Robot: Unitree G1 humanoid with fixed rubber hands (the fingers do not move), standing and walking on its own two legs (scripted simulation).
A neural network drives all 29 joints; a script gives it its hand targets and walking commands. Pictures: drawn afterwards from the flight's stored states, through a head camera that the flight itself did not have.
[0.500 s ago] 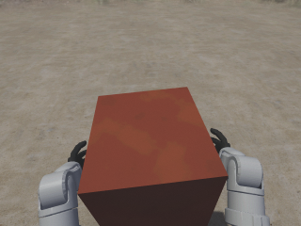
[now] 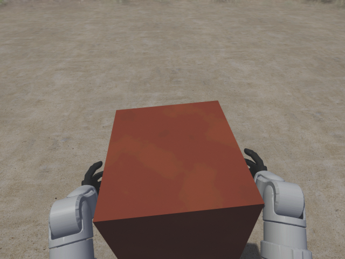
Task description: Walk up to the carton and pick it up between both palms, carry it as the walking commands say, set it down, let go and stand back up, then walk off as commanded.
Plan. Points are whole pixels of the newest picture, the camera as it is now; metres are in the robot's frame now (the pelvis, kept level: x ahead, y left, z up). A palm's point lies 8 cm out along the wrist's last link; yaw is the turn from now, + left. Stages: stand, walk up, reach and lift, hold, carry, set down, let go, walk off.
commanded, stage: carry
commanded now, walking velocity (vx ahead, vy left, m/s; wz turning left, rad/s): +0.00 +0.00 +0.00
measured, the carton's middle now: (175, 184) +0.30 +0.00 +0.02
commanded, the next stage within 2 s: none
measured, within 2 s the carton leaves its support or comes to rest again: neither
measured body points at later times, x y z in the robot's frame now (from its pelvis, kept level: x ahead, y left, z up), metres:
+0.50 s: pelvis -0.06 -0.01 +0.01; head -0.10 -0.02 +0.46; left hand +0.18 +0.18 +0.06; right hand +0.21 -0.19 +0.07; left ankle +0.03 +0.11 -0.71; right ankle +0.02 -0.08 -0.72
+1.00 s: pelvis -0.07 +0.01 +0.01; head -0.09 +0.00 +0.46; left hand +0.18 +0.19 +0.05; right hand +0.20 -0.18 +0.06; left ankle +0.03 +0.12 -0.72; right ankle +0.02 -0.08 -0.72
